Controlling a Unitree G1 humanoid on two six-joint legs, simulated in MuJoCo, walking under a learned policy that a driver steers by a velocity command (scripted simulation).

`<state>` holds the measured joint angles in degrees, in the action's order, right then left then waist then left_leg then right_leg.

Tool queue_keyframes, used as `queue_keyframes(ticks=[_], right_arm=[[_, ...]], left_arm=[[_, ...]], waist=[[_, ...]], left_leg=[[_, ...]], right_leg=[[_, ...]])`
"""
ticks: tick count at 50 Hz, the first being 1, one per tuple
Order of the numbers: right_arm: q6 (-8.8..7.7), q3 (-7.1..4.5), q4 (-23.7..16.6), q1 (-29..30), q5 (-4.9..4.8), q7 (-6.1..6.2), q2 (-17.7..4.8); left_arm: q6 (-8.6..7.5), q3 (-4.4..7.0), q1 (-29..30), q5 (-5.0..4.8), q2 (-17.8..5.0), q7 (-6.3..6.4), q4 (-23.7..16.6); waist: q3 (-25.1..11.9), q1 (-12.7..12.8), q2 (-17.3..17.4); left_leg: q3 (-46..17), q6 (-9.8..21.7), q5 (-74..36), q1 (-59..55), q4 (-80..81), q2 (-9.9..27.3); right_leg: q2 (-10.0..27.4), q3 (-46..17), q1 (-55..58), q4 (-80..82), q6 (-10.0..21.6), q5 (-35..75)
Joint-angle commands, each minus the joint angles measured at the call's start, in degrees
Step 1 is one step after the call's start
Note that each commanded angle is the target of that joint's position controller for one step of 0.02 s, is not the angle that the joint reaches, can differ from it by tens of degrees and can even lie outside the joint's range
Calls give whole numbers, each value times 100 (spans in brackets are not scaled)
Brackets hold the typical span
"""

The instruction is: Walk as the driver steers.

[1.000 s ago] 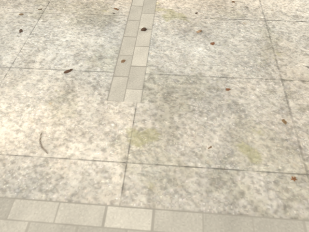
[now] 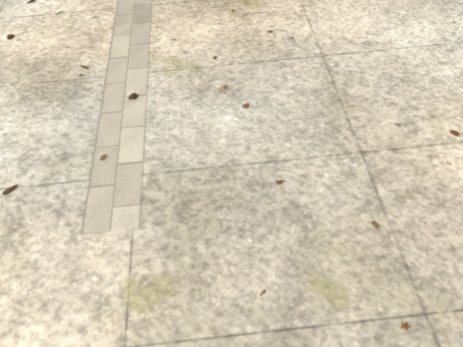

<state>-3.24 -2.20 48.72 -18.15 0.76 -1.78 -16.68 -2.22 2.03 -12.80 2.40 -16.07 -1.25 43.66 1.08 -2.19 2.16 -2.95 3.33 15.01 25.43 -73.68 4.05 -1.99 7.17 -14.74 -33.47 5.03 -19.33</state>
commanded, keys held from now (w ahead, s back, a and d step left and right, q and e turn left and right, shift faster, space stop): w+q+shift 0.34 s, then shift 0.66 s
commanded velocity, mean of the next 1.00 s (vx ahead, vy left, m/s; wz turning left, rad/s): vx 0.54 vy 0.00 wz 0.37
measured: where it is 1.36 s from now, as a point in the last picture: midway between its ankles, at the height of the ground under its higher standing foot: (244, 296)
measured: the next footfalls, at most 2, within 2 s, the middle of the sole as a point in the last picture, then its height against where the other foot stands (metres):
left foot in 0.34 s outside the picture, level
right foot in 0.72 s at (255, 258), level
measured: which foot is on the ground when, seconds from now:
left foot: up 0.00-0.32, down 0.34-0.72, up 0.74-1.00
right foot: down 0.00-0.32, up 0.34-0.70, down 0.72-1.00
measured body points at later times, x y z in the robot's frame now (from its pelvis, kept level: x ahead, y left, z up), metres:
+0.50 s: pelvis +0.40 +0.00 -0.01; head +0.42 -0.02 +0.44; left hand +0.53 +0.27 -0.08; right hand +0.46 -0.28 -0.15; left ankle +0.40 +0.01 -0.73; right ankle +0.44 -0.17 -0.62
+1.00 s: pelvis +0.62 -0.03 +0.01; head +0.64 -0.04 +0.46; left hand +0.56 +0.21 -0.12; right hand +0.78 -0.24 -0.14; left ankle +0.54 +0.09 -0.70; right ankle +0.74 -0.05 -0.73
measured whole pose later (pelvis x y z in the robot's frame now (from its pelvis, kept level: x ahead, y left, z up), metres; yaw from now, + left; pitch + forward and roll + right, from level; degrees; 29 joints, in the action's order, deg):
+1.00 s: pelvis +0.62 -0.03 +0.01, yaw +24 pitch -1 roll +1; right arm 2.8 -1.4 53.9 -12.0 1.2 0.7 -14.3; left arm -1.9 -1.0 -15.8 1.4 -12.1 0.4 50.8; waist 3.5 0.9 1.3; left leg -4.3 0.3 25.6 18.9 -45.9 -2.1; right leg -2.5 2.9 -19.9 -23.1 5.0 -2.6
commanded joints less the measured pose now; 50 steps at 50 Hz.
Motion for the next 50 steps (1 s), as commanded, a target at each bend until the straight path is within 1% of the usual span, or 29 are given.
queue_keyframes(ticks=[1, 5, 9, 11, 13, 14, 15, 16, 17, 18, 19, 20, 21, 22, 23, 25, 27, 29, 31, 33, 35, 36, 37, 38, 39, 40, 41, 45, 50], right_arm=[[134, -121, -121, -123, -17, -132, -501], [207, -59, -258, 646, -141, -222, -209], [127, 63, -573, 1398, -74, -266, -71], [143, 114, -625, 1359, -66, -266, -104], [231, 56, -508, 804, -46, -241, -370], [286, -31, -320, 73, -30, -210, -601], [324, -170, 6, -1091, 0, -165, -889], [316, -364, 374, -2463, -35, -79, -1196], [334, -442, 580, -2446, -303, 27, -1099], [259, -370, 402, -1416, -78, 35, -1271], [226, -416, 139, -1159, 49, 135, -1378], [205, -333, 17, -812, 108, 220, -857], [161, -254, -27, -314, 123, 251, -602], [80, -210, -78, -66, 83, 249, -608], [-46, -196, -139, -10, 24, 233, -706], [-239, -191, 3, -162, 4, 143, -814], [-265, -193, 155, -283, -59, 133, -728], [-210, -173, 254, -605, -119, 124, -583], [-149, -190, 294, -753, -98, 137, -594], [-102, -218, 274, -637, -21, 188, -649], [-71, -260, 205, -220, -55, 231, -760], [-72, -231, 87, -263, -94, 239, -599], [-30, -115, 198, -1519, -298, 279, 97], [34, -142, 411, -1824, -152, 333, -224], [107, -175, 497, -1445, -46, 326, -382], [152, -160, 388, -881, 33, 297, -401], [218, -146, 310, -496, 55, 256, -367], [545, -49, 493, -612, 48, 204, -96], [671, 22, 611, -161, 42, 287, -165]], left_arm=[[-309, 142, -414, -77, -612, 50, -58], [-503, 98, -715, -97, -456, -20, 224], [-505, -25, -1143, -149, -282, 118, 522], [-502, -31, -1006, -164, -453, 244, 525], [-451, 52, -935, -141, -813, 458, 536], [-374, 114, -732, -102, -999, 541, 470], [-286, 171, -312, -46, -1142, 576, 331], [-192, 257, 361, -41, -1309, 552, 154], [-197, 173, 1155, -56, -799, 369, 12], [-374, -131, 537, 30, 205, 286, -465], [-493, -213, -247, -134, 61, 182, -844], [-606, -234, -212, -34, -305, 142, -653], [-557, -164, -131, -9, -483, 137, -579], [-424, -180, -160, 98, -456, 158, -488], [-239, -184, -262, 125, -477, 162, -460], [-50, -235, 87, 42, -331, 144, -572], [-59, -342, 472, -54, -56, 112, -679], [-76, -356, 671, -130, -6, 111, -652], [-119, -333, 843, -123, -66, 141, -635], [-213, -239, 607, -43, -303, 180, -527], [-359, -114, -521, 14, -549, 200, -81], [-454, -48, -1089, 48, -840, 208, 115], [-421, 5, -1142, 98, -1085, 172, 67], [-307, 13, -1078, -130, -901, 111, 37], [-256, -47, -602, -220, -562, 109, -15], [-218, -128, -181, -210, -256, 133, -48], [-201, -187, -80, -193, -109, 169, -4], [-149, -167, -132, -112, -294, 177, 285], [58, -72, -235, -109, -520, 201, 473]], waist=[[258, 143, -454], [761, 218, -427], [767, 266, -422], [536, 47, -541], [48, -361, -859], [-304, -772, -967], [-711, -1361, -965], [-978, -2138, -678], [-538, -2158, 839], [-154, -593, 1162], [-1450, -258, 1033], [-509, -47, -375], [192, 363, -1005], [465, 590, -1249], [562, 704, -1336], [571, 620, -1060], [313, 373, -447], [-144, 8, -13], [-311, -205, 140], [-376, -97, 300], [-565, 532, 166], [-900, 645, -290], [-1808, 164, -1684], [-2233, 149, -1343], [-1695, 68, -692], [-1136, 62, -381], [-860, 81, -382], [-761, -99, -800], [-388, 97, -1149]], left_leg=[[-355, 11, -750, 1574, -68, 216], [139, 88, -1699, 1811, 868, -85], [1047, 295, -1982, 1936, 1987, -313], [1537, 450, -1978, 992, 2804, -641], [1725, 581, -1836, 64, 3054, -949], [1692, 680, -1541, -666, 3072, -1110], [1444, 886, -1225, -1798, 3134, -1143], [673, 1420, -1060, -3025, 3669, -764], [177, 1637, -1208, -3700, 4439, -499], [-1327, 1870, -3294, -3639, 3580, -100], [-3764, 2901, -1230, -4694, 4931, 1091], [-4000, 2577, -443, -3532, 5905, 1227], [-3366, 2238, -839, -2371, 5960, 1094], [-2763, 2018, -1956, -1467, 5884, 899], [-2199, 1863, -2902, -711, 5913, 733], [-1167, 1556, -4461, 41, 6058, 158], [-344, 1070, -5259, -304, 5792, -405], [-139, 701, -5114, -1248, 5555, -575], [-227, 570, -4728, -1892, 5374, -433], [-473, 452, -4551, -2222, 4903, -184], [-428, 221, -4242, -2263, 3675, -300], [-270, 85, -2550, -1726, 2502, -681], [-25, -150, 1870, -549, 512, -1456], [-535, -135, 2024, -257, 9, -1421], [-710, -214, 1590, -193, -85, -1167], [-582, -276, 1368, -73, 246, -965], [-563, -308, 1236, -140, 633, -805], [-158, -379, 1027, -1152, 1806, -773], [167, -253, 999, -1269, 3182, -653]], right_leg=[[1508, -1584, 896, 2495, -331, 174], [978, -22, 759, 2868, -734, 2432], [920, 682, 1519, 2814, -753, 4932], [946, 924, 1593, 2467, -867, 7088], [1211, 936, 2028, 1539, -915, 9042], [1319, 878, 2061, 622, -926, 9671], [1402, 743, 1643, -794, -888, 9739], [1151, 636, 688, -3376, -778, 8225], [-245, 501, -1022, -6134, -629, 1267], [-315, -425, -2820, -7370, -654, -854], [-252, -1512, -3623, -7370, -648, -979], [89, -1469, -3705, -6449, -475, -428], [350, -1366, -3317, -5799, -524, -158], [495, -1226, -2797, -5387, -611, -208], [667, -1157, -2205, -4685, -719, -180], [704, -762, -1322, -3191, -819, 250], [638, -531, -883, -1568, -699, 1156], [365, -326, -843, -680, -578, 2263], [215, -310, -836, -167, -472, 2658], [151, -508, -553, 179, -308, 2487], [165, -622, 387, 931, -144, 3061], [868, -1165, 1274, 672, -55, 5365], [2675, -3043, 2606, 246, 1083, 8335], [2743, -3782, 2517, 586, 1377, 8002], [2437, -3306, 1867, 839, 1273, 6541], [2101, -2828, 1249, 1086, 1054, 5371], [1842, -2434, 847, 1283, 852, 4851], [1347, -1726, -135, 1777, 506, 3249], [1266, -2024, -447, 2362, 424, -244]])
